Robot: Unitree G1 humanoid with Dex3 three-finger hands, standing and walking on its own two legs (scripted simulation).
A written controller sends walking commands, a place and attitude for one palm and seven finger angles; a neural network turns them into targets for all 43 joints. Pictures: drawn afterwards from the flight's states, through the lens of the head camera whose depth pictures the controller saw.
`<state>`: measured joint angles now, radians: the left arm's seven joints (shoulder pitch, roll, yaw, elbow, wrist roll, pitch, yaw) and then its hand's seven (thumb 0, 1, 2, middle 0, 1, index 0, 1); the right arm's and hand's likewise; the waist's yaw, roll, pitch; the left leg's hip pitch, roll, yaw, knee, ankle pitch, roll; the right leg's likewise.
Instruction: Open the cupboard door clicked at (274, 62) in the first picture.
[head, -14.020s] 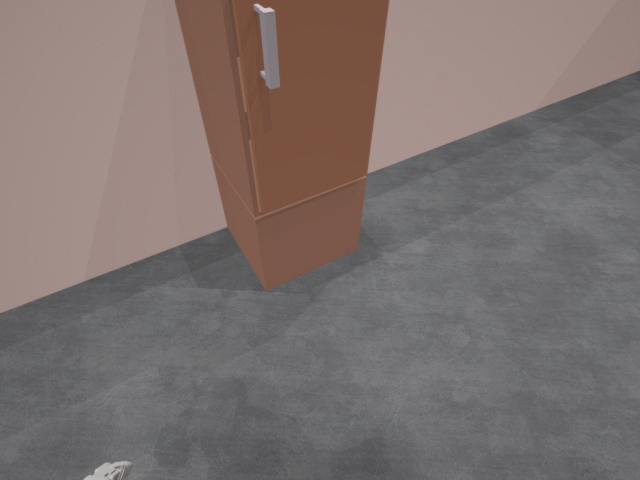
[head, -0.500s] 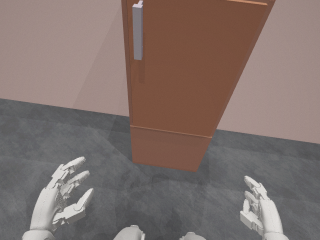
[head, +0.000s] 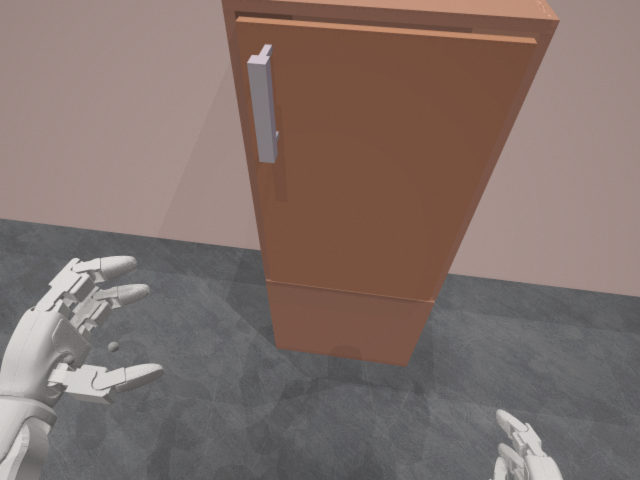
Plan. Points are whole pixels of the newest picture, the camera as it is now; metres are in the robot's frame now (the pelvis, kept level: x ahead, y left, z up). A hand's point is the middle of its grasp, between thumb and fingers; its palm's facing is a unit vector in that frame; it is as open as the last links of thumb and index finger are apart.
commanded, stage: raise the hand with hooked fingers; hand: left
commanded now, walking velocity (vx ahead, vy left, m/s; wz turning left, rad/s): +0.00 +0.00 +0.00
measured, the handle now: (267, 105) +0.57 +0.13 +0.18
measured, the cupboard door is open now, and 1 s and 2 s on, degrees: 0 0 0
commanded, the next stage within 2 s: move the hooked fingers beside the handle in 1.12 s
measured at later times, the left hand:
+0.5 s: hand (90, 273) +0.27 +0.25 +0.17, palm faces -0.03 -1.00 -0.08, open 13.9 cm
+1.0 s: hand (69, 248) +0.28 +0.27 +0.19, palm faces +0.03 -1.00 -0.05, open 14.0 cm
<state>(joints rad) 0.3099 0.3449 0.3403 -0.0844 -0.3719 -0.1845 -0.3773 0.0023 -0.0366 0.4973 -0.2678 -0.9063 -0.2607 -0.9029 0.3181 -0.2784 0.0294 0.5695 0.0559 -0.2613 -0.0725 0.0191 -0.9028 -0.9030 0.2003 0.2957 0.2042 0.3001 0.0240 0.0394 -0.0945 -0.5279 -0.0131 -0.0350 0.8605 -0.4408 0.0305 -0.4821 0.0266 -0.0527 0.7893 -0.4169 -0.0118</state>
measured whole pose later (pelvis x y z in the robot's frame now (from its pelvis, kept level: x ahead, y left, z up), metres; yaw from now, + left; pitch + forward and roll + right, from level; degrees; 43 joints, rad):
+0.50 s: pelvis +0.00 -0.01 +0.02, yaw +0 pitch +1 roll -1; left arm -0.03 0.45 0.41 0.13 -0.37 0.03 -0.49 -0.01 -0.48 0.31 -0.30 -1.19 -0.30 -1.19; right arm 0.24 -0.27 0.08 0.56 0.08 -0.22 -0.12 0.02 -0.90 -0.90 0.20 0.30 0.20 0.30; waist 0.04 0.05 -0.05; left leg -0.33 -0.01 -0.03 0.67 -0.35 0.02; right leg -0.30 0.03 -0.04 0.61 -0.33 -0.02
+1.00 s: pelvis -0.01 -0.01 +0.03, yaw +0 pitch -1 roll -1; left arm -0.16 0.48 0.45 0.26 -0.34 0.07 -0.48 -0.01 -0.50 0.30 -0.31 -1.20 -0.30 -1.20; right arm 0.27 -0.27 0.08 0.57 0.09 -0.21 -0.12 0.02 -0.90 -0.90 0.20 0.30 0.20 0.30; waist 0.04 0.04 -0.03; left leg -0.26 -0.01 -0.02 0.58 -0.30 0.02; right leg -0.24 0.03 -0.03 0.54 -0.28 -0.02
